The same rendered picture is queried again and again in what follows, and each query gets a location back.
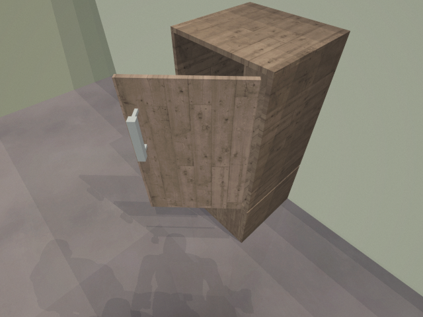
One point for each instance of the handle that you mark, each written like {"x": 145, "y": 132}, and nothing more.
{"x": 136, "y": 136}

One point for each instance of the cupboard door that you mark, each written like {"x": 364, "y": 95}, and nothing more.
{"x": 198, "y": 130}

